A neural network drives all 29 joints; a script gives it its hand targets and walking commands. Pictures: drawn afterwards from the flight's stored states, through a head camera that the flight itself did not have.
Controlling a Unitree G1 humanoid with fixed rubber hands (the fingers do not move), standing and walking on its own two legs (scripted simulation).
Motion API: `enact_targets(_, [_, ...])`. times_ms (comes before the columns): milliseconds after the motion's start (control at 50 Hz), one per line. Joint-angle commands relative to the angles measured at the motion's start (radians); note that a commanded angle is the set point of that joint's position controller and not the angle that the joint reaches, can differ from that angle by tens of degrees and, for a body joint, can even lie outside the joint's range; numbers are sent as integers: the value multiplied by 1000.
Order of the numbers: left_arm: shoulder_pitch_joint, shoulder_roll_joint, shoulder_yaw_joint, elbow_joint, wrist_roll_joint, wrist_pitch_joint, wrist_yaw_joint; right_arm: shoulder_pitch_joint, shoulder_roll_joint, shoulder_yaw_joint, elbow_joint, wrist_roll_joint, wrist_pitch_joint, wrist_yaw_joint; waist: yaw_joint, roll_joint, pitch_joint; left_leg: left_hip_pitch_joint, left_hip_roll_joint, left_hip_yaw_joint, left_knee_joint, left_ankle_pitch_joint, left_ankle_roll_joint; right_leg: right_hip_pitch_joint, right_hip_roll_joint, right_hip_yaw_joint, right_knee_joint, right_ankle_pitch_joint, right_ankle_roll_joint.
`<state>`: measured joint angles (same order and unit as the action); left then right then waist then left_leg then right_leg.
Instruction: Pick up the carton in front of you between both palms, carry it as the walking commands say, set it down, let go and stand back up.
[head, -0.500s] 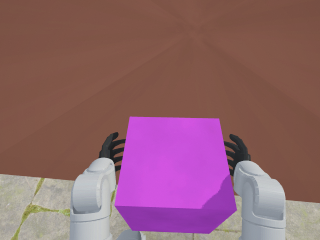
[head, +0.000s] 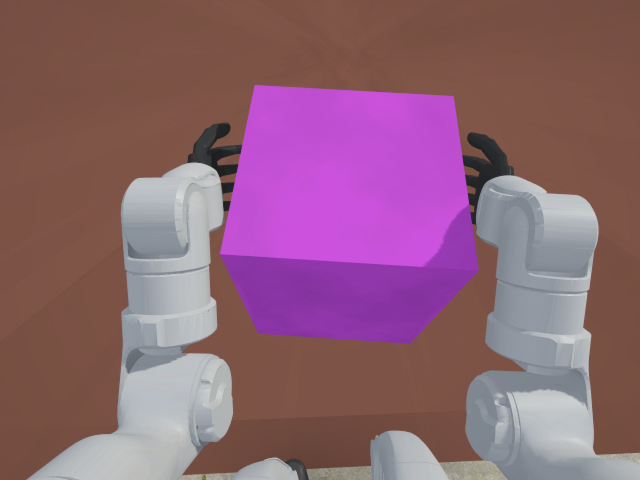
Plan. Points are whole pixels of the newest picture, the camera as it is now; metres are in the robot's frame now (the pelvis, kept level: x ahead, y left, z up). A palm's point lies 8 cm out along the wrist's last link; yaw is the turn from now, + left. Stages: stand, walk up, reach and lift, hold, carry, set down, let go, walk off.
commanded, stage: carry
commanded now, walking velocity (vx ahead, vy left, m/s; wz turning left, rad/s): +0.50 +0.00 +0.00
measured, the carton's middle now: (342, 231) +0.38 -0.01 +0.07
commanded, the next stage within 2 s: none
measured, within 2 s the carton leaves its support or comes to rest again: neither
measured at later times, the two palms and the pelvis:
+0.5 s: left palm (217, 30) +0.69 +0.17 +0.14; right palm (414, 17) +0.73 -0.13 +0.14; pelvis +0.32 -0.03 +0.03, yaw +2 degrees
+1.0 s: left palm out of the picture +1.04 +0.13 +0.24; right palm out of the picture +1.01 -0.17 +0.24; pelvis +0.64 +0.02 +0.07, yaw +0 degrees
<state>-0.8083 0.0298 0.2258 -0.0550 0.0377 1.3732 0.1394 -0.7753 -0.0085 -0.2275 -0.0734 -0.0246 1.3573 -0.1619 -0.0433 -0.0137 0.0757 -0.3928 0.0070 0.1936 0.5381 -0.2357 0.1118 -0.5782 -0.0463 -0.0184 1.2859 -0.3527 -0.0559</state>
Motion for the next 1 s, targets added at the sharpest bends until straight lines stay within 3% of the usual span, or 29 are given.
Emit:
enact_targets(0, [-752,-1002,-601,-43,-404,-44,-192,-851,999,611,-104,489,-22,272,0,105,-594,582,265,-323,-126,427,91,-193,-19,-9,-40,23,6])
enact_targets(100, [-783,-1063,-571,-7,-360,-57,-184,-861,1036,560,-53,433,-25,274,-33,143,-572,699,232,-251,-92,578,110,-347,-10,-67,-168,73,-1])
enact_targets(180, [-756,-1070,-579,-24,-331,-61,-188,-815,1039,576,-62,392,-32,271,-36,141,-519,661,180,-155,-78,717,84,-202,41,-146,-513,190,-1])
enact_targets(220, [-733,-1064,-595,-27,-329,-63,-194,-809,1034,599,-70,387,-39,270,8,180,-539,593,165,-85,25,1010,37,43,132,-231,-660,205,-28])
enact_targets(240, [-727,-1064,-607,-25,-331,-67,-198,-804,1031,615,-67,387,-42,270,71,183,-606,523,159,-29,182,1045,-8,276,143,-230,-764,302,-50])
enact_targets(260, [-685,-1053,-612,-24,-331,-72,-203,-801,1024,639,-83,384,-45,268,133,105,-700,340,123,-42,352,773,-46,572,48,-103,-771,382,-81])
enact_targets(280, [-706,-1030,-613,-40,-329,-84,-205,-806,1044,651,-94,386,-47,271,140,-185,-882,28,47,-104,619,190,-88,961,-247,331,-689,581,-225])
enact_targets(300, [-666,-1044,-618,-40,-350,-88,-209,-789,1033,648,-92,383,-49,270,182,-317,-905,-249,-103,-175,864,-311,-102,1133,-288,574,-788,615,-322])
enact_targets(320, [-697,-1057,-633,-97,-380,-90,-215,-799,1037,650,-105,365,-60,262,176,-253,-844,-401,-62,-256,982,-280,-75,1157,-270,516,-769,648,-300])
enact_targets(340, [-734,-1082,-657,-150,-409,-94,-218,-800,1023,635,-134,351,-68,252,188,-145,-794,-463,-30,-263,994,-250,-61,1128,-254,438,-748,701,-253])
enact_targets(360, [-770,-1096,-679,-209,-438,-101,-220,-790,1013,622,-162,344,-74,242,176,-90,-746,-493,-4,-254,958,-238,-56,1088,-243,384,-744,734,-213])
enact_targets(400, [-814,-1105,-715,-308,-481,-109,-220,-750,979,606,-204,308,-83,221,155,-30,-724,-475,23,-244,870,-213,-54,1024,-223,327,-775,595,-170])
enact_targets(460, [-808,-1061,-740,-387,-502,-110,-221,-683,918,606,-244,260,-93,197,155,-48,-703,-496,36,-204,745,-262,-67,988,-235,288,-803,551,-183])
enact_targets(500, [-777,-1027,-747,-381,-505,-100,-228,-654,875,611,-247,237,-91,187,156,-72,-670,-460,34,-166,597,-266,-77,918,-216,226,-833,541,-193])
enact_targets(540, [-746,-999,-741,-324,-500,-84,-243,-645,846,614,-227,223,-79,186,141,-117,-622,-319,20,-125,374,-166,-82,791,-170,128,-860,548,-164])
enact_targets(580, [-711,-979,-727,-235,-488,-69,-258,-635,832,622,-176,223,-63,192,126,-154,-586,-138,-44,-20,196,-129,-73,691,-147,39,-847,625,-129])
enact_targets(600, [-698,-979,-717,-183,-482,-62,-264,-643,840,625,-137,228,-56,199,99,-163,-590,-18,-87,27,134,-107,-57,650,-147,7,-786,751,-112])
enact_targets(620, [-695,-985,-707,-134,-479,-57,-270,-630,856,626,-85,236,-52,209,35,-138,-629,192,-115,62,33,-11,-38,575,-129,-62,-649,848,-73])
enact_targets(640, [-694,-993,-698,-95,-465,-55,-275,-618,866,626,-43,249,-50,220,-32,-80,-707,456,-54,-15,20,9,-17,439,-109,-87,-504,727,-24])
enact_targets(660, [-708,-1006,-684,-66,-455,-48,-282,-609,866,620,4,249,-55,229,-62,171,-839,705,237,-535,-45,-129,116,192,-19,-80,-230,360,44])
enact_targets(680, [-724,-1013,-676,-30,-447,-45,-288,-622,901,620,31,270,-61,239,-83,368,-798,805,337,-891,-179,124,237,-64,144,-10,5,-164,49])
enact_targets(700, [-739,-1037,-664,-1,-434,-52,-286,-662,937,634,6,303,-56,249,-50,254,-724,801,342,-806,-113,293,246,-182,91,70,168,-174,25])
enact_targets(720, [-734,-1036,-637,2,-416,-56,-281,-700,1001,659,-14,350,-54,260,-69,121,-661,760,314,-681,-50,453,219,-255,60,60,207,-149,17])
enact_targets(740, [-734,-1046,-621,3,-401,-58,-272,-752,1045,672,-41,393,-56,270,-65,55,-619,725,287,-595,-34,486,166,-291,37,53,171,-128,9])
enact_targets(780, [-723,-1049,-586,-6,-362,-66,-246,-860,1112,690,-100,468,-58,283,-34,59,-627,679,245,-509,-71,366,100,-254,19,48,55,-64,1])
enact_targets(880, [-720,-981,-533,-35,-285,-72,-185,-941,1105,666,-133,527,-47,291,-35,115,-590,618,257,-428,-145,282,137,-263,26,-22,-187,-113,16])
enact_targets(920, [-707,-950,-526,-19,-261,-65,-175,-911,1087,651,-87,516,-38,293,-35,146,-558,521,236,-345,-171,283,113,-152,24,-51,-377,-43,16])
enact_targets(960, [-696,-934,-528,17,-256,-57,-174,-875,1070,636,-21,500,-32,296,-28,180,-535,443,214,-262,-165,325,79,-2,70,-136,-530,2,7])
enact_targets(980, [-689,-937,-530,39,-260,-53,-177,-864,1064,628,12,492,-30,298,-11,185,-540,397,211,-228,-127,404,62,113,106,-184,-586,7,-6])
